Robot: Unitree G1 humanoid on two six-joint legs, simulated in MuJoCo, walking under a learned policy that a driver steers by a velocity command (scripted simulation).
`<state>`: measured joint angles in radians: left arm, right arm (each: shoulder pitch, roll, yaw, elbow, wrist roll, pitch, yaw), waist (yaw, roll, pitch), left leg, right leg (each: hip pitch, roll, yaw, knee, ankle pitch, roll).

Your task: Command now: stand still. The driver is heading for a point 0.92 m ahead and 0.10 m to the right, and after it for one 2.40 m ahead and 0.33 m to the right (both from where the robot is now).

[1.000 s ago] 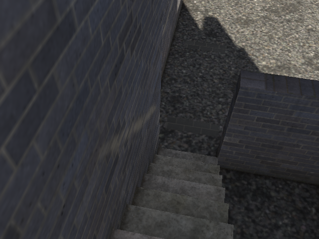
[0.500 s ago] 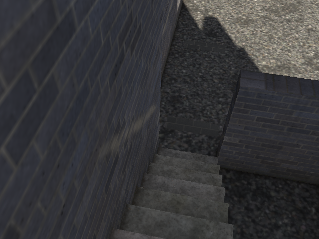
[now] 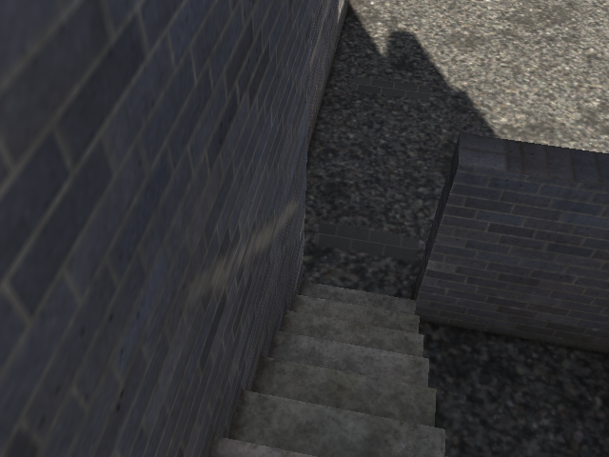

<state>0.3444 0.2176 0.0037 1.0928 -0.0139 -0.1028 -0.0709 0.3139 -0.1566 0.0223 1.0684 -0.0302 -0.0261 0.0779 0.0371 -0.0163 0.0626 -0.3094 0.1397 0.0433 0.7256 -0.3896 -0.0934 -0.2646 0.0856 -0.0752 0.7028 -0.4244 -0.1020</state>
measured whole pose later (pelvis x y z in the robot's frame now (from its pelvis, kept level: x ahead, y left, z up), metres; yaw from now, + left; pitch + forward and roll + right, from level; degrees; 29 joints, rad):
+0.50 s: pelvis +0.04 +0.01 -0.01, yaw +0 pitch +2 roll +3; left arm 0.35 0.27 0.04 1.01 0.02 -0.11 0.02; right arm 0.32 -0.16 -0.01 0.90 -0.07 -0.12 0.07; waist 0.02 -0.08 -0.03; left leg -0.38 0.02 0.06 0.81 -0.47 0.00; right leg -0.47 0.04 0.01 1.11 -0.62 -0.03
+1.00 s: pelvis +0.16 +0.00 -0.06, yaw +0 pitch +5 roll +2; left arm 0.05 0.26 0.03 0.84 0.05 -0.13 -0.05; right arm 0.53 -0.16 0.01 0.93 -0.05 -0.06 -0.01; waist -0.15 -0.02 -0.05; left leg -0.32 0.02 -0.03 1.00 -0.78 -0.06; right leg -0.48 -0.07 0.02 0.58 0.32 0.05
